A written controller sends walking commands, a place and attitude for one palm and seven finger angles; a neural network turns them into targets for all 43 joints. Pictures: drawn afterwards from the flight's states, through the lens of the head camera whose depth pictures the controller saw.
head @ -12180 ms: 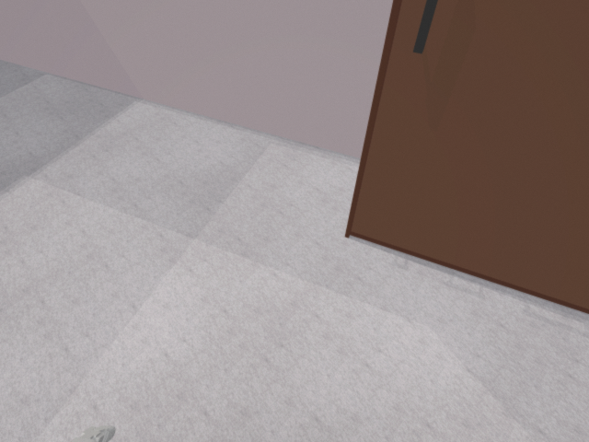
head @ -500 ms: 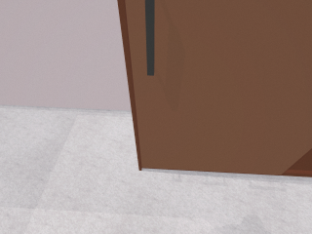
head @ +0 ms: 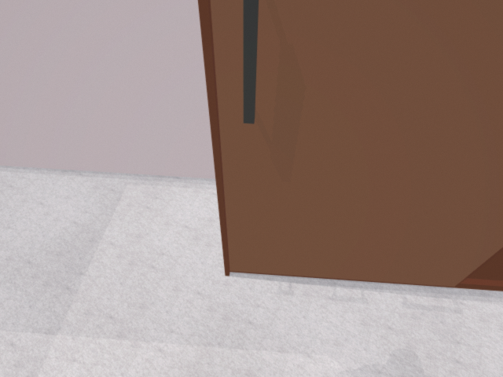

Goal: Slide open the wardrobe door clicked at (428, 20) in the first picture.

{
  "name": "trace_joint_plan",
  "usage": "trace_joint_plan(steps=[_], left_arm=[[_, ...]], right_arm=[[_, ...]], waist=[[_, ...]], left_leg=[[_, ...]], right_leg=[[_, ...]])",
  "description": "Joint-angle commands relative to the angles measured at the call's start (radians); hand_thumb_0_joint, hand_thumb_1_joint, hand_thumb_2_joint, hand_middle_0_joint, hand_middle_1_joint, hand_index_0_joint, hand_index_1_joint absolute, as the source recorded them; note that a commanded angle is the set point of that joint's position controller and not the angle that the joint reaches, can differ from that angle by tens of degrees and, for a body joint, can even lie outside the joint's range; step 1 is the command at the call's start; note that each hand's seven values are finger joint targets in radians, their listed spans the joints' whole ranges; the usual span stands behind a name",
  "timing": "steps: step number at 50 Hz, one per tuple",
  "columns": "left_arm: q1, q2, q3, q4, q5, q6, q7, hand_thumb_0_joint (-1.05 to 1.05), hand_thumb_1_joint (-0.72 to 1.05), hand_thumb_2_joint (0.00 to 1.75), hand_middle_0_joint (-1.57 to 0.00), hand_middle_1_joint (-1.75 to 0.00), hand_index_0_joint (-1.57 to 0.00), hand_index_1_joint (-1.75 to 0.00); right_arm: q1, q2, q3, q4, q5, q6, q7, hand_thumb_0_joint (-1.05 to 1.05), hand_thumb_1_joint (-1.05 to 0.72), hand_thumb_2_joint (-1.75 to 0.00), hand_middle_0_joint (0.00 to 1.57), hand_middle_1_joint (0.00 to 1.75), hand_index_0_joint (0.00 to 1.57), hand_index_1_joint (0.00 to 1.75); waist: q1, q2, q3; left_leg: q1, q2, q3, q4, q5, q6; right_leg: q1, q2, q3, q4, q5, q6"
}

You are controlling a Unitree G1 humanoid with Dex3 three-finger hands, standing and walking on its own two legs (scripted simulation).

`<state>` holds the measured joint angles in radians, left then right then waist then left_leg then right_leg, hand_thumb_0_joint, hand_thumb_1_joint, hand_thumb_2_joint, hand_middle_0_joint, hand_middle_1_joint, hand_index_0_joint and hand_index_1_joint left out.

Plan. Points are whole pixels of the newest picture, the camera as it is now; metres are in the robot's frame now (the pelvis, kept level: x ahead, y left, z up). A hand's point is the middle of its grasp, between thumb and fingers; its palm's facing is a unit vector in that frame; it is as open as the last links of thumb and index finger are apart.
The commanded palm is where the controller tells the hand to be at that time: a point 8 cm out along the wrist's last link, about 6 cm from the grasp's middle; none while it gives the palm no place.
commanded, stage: shuffle to correct the standing spot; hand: left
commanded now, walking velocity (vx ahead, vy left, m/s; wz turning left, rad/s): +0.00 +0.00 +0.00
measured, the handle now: (251, 47) +0.62 +0.05 +0.23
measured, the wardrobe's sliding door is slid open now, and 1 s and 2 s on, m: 0.00 0.00 0.00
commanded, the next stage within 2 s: come to a stop and stand still in 0.70 s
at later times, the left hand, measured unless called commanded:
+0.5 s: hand out of the picture -0.02 +0.15 -0.20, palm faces +0.12 -0.98 -0.15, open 7.4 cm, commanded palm none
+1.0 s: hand (205, 350) +0.21 +0.11 -0.19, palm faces +0.08 -0.97 -0.21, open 7.3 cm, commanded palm none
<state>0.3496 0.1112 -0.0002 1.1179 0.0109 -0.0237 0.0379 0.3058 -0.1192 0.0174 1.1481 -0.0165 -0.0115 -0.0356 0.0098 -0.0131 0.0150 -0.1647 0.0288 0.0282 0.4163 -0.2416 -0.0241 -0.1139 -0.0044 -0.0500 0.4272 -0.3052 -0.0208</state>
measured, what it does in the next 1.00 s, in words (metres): walks ahead: right foot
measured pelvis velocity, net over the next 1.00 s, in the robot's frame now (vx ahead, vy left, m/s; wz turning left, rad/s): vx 0.17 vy -0.08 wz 0.05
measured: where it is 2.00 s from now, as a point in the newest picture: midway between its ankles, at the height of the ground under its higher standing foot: outside the picture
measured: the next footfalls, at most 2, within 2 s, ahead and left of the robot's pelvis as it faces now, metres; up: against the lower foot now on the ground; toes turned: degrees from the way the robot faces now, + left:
right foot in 0.80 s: +0.27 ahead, -0.18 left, +0.00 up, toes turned -6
left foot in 1.06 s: +0.24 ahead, +0.03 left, +0.00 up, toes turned +9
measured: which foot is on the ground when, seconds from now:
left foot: down 0.00-0.80, up 0.82-1.00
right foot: down 0.00-0.52, up 0.54-0.78, down 0.80-1.00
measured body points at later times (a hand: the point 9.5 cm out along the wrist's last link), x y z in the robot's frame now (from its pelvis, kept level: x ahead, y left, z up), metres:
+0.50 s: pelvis +0.06 +0.00 -0.02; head +0.07 +0.01 +0.43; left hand -0.03 +0.20 -0.19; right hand +0.02 -0.21 -0.18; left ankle -0.01 +0.12 -0.74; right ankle -0.05 -0.10 -0.74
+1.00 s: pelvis +0.17 -0.08 -0.02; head +0.20 -0.07 +0.43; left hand +0.20 +0.16 -0.17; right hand +0.20 -0.32 -0.17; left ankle +0.15 +0.04 -0.72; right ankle +0.23 -0.17 -0.74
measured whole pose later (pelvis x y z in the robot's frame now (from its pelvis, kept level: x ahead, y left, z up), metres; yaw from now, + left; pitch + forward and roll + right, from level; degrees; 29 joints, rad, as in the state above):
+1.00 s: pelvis +0.17 -0.08 -0.02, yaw +3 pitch +0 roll +0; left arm 0.21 0.16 0.05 1.01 0.03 0.00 0.03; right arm 0.24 -0.19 -0.04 1.05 -0.01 0.01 -0.03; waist 0.00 -0.01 0.08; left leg -0.37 0.05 0.09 0.85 -0.46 -0.01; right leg -0.37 -0.05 -0.15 0.60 -0.23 -0.05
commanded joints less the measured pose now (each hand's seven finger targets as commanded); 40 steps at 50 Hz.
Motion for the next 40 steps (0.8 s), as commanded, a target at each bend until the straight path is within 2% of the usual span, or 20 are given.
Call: trace_joint_plan(steps=[1, 4, 9, 12, 16, 19, 21, 23, 24, 25, 26, 27, 28, 30, 32, 35, 37, 38, 39, 40], left_arm=[[0.102, 0.088, 0.014, -0.011, 0.001, -0.013, 0.002, 0.0, 0.9, 0.9, -0.2, -0.3, -0.2, -0.3], [0.103, 0.084, 0.014, -0.01, -0.001, -0.013, 0.001, 0.0, 0.9, 0.9, -0.2, -0.3, -0.2, -0.3], [0.107, 0.086, 0.028, -0.009, 0.008, 0.003, -0.012, 0.0, 0.9, 0.9, -0.2, -0.3, -0.2, -0.3], [0.123, 0.081, 0.037, -0.016, 0.012, 0.003, -0.021, 0.0, 0.9, 0.9, -0.2, -0.3, -0.2, -0.3], [0.159, 0.079, 0.046, -0.012, 0.013, -0.004, -0.026, 0.0, 0.9, 0.9, -0.2, -0.3, -0.2, -0.3], [0.219, 0.106, 0.063, 0.01, 0.012, -0.008, -0.02, 0.0, 0.9, 0.9, -0.2, -0.3, -0.2, -0.3], [0.252, 0.122, 0.07, 0.02, 0.013, -0.008, -0.015, 0.0, 0.9, 0.9, -0.2, -0.3, -0.2, -0.3], [0.22, 0.118, 0.066, 0.014, 0.018, -0.008, -0.012, 0.0, 0.9, 0.9, -0.2, -0.3, -0.2, -0.3], [0.168, 0.113, 0.061, 0.001, 0.014, -0.006, -0.014, 0.0, 0.9, 0.9, -0.2, -0.3, -0.2, -0.3], [0.119, 0.072, 0.054, -0.032, 0.008, -0.011, -0.022, 0.0, 0.9, 0.9, -0.2, -0.3, -0.2, -0.3], [-0.005, 0.056, 0.042, -0.087, 0.007, -0.023, -0.023, 0.0, 0.9, 0.9, -0.2, -0.3, -0.2, -0.3], [-0.062, 0.085, 0.064, -0.108, 0.012, -0.015, -0.024, 0.0, 0.9, 0.9, -0.2, -0.3, -0.2, -0.3], [-0.078, 0.074, 0.067, -0.119, 0.017, -0.011, -0.032, 0.0, 0.9, 0.9, -0.2, -0.3, -0.2, -0.3], [-0.067, 0.037, 0.066, -0.131, 0.015, 0.004, -0.052, 0.0, 0.9, 0.9, -0.2, -0.3, -0.2, -0.3], [-0.079, 0.028, 0.068, -0.153, 0.009, 0.013, -0.067, 0.0, 0.9, 0.9, -0.2, -0.3, -0.2, -0.3], [-0.059, 0.039, 0.071, -0.141, 0.005, 0.012, -0.074, 0.0, 0.9, 0.9, -0.2, -0.3, -0.2, -0.3], [0.101, 0.084, 0.084, -0.086, 0.008, 0.007, -0.07, 0.0, 0.9, 0.9, -0.2, -0.3, -0.2, -0.3], [0.209, 0.136, 0.094, -0.053, 0.011, -0.004, -0.062, 0.0, 0.9, 0.9, -0.2, -0.3, -0.2, -0.3], [0.273, 0.235, 0.112, -0.039, 0.016, -0.014, -0.047, 0.0, 0.9, 0.9, -0.2, -0.3, -0.2, -0.3], [0.265, 0.296, 0.116, -0.056, 0.003, -0.007, -0.038, 0.0, 0.9, 0.9, -0.2, -0.3, -0.2, -0.3]], right_arm=[[0.074, -0.073, -0.017, -0.021, 0.004, -0.016, -0.007, 0.0, -0.9, -0.9, 0.2, 0.3, 0.2, 0.3], [0.074, -0.075, -0.016, -0.02, 0.003, -0.017, -0.008, 0.0, -0.9, -0.9, 0.2, 0.3, 0.2, 0.3], [0.089, -0.081, -0.03, -0.018, -0.004, -0.004, -0.001, 0.0, -0.9, -0.9, 0.2, 0.3, 0.2, 0.3], [0.095, -0.084, -0.04, -0.032, -0.007, -0.005, 0.001, 0.0, -0.9, -0.9, 0.2, 0.3, 0.2, 0.3], [0.098, -0.08, -0.045, -0.045, -0.006, -0.018, -0.002, 0.0, -0.9, -0.9, 0.2, 0.3, 0.2, 0.3], [0.076, -0.054, -0.04, -0.058, -0.007, -0.031, -0.004, 0.0, -0.9, -0.9, 0.2, 0.3, 0.2, 0.3], [0.041, -0.033, -0.04, -0.077, -0.008, -0.032, -0.004, 0.0, -0.9, -0.9, 0.2, 0.3, 0.2, 0.3], [0.05, -0.023, -0.039, -0.07, -0.007, -0.034, -0.001, 0.0, -0.9, -0.9, 0.2, 0.3, 0.2, 0.3], [0.156, -0.038, -0.044, -0.033, -0.008, -0.039, -0.002, 0.0, -0.9, -0.9, 0.2, 0.3, 0.2, 0.3], [0.321, -0.116, -0.066, 0.031, -0.02, -0.05, -0.015, 0.0, -0.9, -0.9, 0.2, 0.3, 0.2, 0.3], [0.443, -0.169, -0.072, 0.076, -0.023, -0.044, -0.031, 0.0, -0.9, -0.9, 0.2, 0.3, 0.2, 0.3], [0.43, -0.163, -0.064, 0.083, -0.025, -0.038, -0.034, 0.0, -0.9, -0.9, 0.2, 0.3, 0.2, 0.3], [0.361, -0.147, -0.06, 0.053, -0.028, -0.045, -0.033, 0.0, -0.9, -0.9, 0.2, 0.3, 0.2, 0.3], [0.232, -0.138, -0.055, 0.005, -0.025, -0.06, -0.034, 0.0, -0.9, -0.9, 0.2, 0.3, 0.2, 0.3], [0.159, -0.153, -0.063, -0.019, -0.026, -0.065, -0.031, 0.0, -0.9, -0.9, 0.2, 0.3, 0.2, 0.3], [0.095, -0.181, -0.075, -0.045, -0.023, -0.051, -0.019, 0.0, -0.9, -0.9, 0.2, 0.3, 0.2, 0.3], [0.071, -0.216, -0.089, -0.051, -0.016, -0.038, -0.012, 0.0, -0.9, -0.9, 0.2, 0.3, 0.2, 0.3], [0.081, -0.204, -0.091, -0.054, -0.009, -0.034, -0.003, 0.0, -0.9, -0.9, 0.2, 0.3, 0.2, 0.3], [0.137, -0.129, -0.076, -0.064, 0.003, -0.032, 0.009, 0.0, -0.9, -0.9, 0.2, 0.3, 0.2, 0.3], [0.132, -0.083, -0.067, -0.105, 0.015, -0.021, 0.005, 0.0, -0.9, -0.9, 0.2, 0.3, 0.2, 0.3]], waist=[[0.001, -0.002, 0.065], [0.001, 0.01, 0.067], [-0.003, 0.012, 0.131], [-0.004, 0.034, 0.157], [0.009, 0.003, 0.146], [0.025, -0.085, 0.102], [0.029, -0.144, 0.106], [-0.006, -0.088, 0.127], [-0.069, -0.005, 0.087], [-0.12, 0.213, 0.034], [-0.162, 0.335, 0.076], [-0.141, 0.196, 0.118], [-0.107, 0.109, 0.157], [-0.049, 0.143, 0.179], [-0.022, 0.181, 0.179], [-0.001, 0.204, 0.145], [0.074, 0.121, 0.054], [0.116, 0.011, -0.02], [0.131, -0.262, -0.119], [0.108, -0.385, -0.179]], left_leg=[[0.0, 0.063, -0.047, -0.047, 0.203, 0.043], [-0.004, 0.061, -0.049, -0.049, 0.198, 0.042], [-0.067, 0.06, -0.057, -0.045, -0.127, 0.062], [-0.11, 0.076, -0.082, -0.042, -0.203, 0.08], [-0.145, 0.083, -0.08, 0.035, -0.093, 0.095], [-0.23, 0.025, 0.029, 0.211, 0.015, 0.072], [-0.296, 0.0, 0.097, 0.32, -0.118, 0.057], [-0.222, 0.004, 0.116, 0.229, -0.188, 0.06], [-0.012, 0.02, 0.083, 0.092, 0.009, 0.08], [0.241, 0.202, -0.178, 0.028, 0.381, 0.162], [0.37, 0.383, -0.366, -0.036, 0.837, 0.267], [0.302, 0.437, -0.342, -0.023, 0.841, 0.296], [0.221, 0.425, -0.308, -0.04, 0.719, 0.275], [0.118, 0.374, -0.213, -0.112, 0.5, 0.226], [0.061, 0.329, -0.116, -0.142, 0.41, 0.193], [-0.081, 0.242, 0.007, -0.097, 0.334, 0.143], [-0.106, 0.208, 0.045, 0.087, 0.369, 0.106], [-0.139, 0.15, 0.085, 0.262, 0.295, 0.072], [-0.273, 0.051, 0.131, 0.558, -0.027, 0.043], [-0.344, -0.016, 0.065, 0.846, -0.435, 0.043]], right_leg=[[-0.056, -0.101, 0.07, -0.086, 0.252, -0.019], [-0.06, -0.1, 0.071, -0.086, 0.235, -0.02], [-0.139, -0.082, 0.072, -0.062, -0.142, -0.037], [-0.168, -0.074, 0.071, -0.027, -0.185, -0.048], [-0.126, -0.076, 0.075, 0.007, -0.101, -0.063], [0.011, -0.135, 0.135, 0.004, 0.11, -0.098], [0.065, -0.211, 0.196, -0.012, 0.303, -0.145], [0.015, -0.214, 0.16, 0.068, 0.474, -0.164], [-0.098, -0.147, 0.063, 0.235, 0.534, -0.122], [-0.34, -0.032, -0.05, 0.537, 0.366, -0.049], [-0.607, 0.02, -0.063, 0.756, -0.234, -0.026], [-0.654, -0.034, 0.034, 0.851, -0.259, -0.044], [-0.666, -0.071, 0.062, 0.862, -0.218, -0.04], [-0.631, -0.106, 0.061, 0.795, -0.141, -0.026], [-0.569, -0.12, 0.034, 0.645, -0.105, -0.019], [-0.288, -0.054, -0.095, 0.363, 0.008, -0.01], [-0.06, 0.002, -0.133, 0.217, 0.113, -0.014], [0.092, -0.006, -0.111, 0.145, 0.149, -0.014], [0.234, -0.207, 0.126, 0.032, 0.159, -0.078], [0.196, -0.404, 0.449, -0.121, 0.154, -0.182]])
